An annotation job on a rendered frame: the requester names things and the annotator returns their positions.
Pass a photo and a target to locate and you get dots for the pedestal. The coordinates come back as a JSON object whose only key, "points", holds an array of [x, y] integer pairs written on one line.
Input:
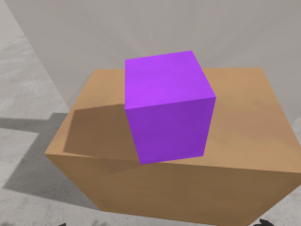
{"points": [[251, 160]]}

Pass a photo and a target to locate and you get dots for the carton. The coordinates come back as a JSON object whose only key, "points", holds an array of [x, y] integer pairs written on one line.
{"points": [[169, 105]]}

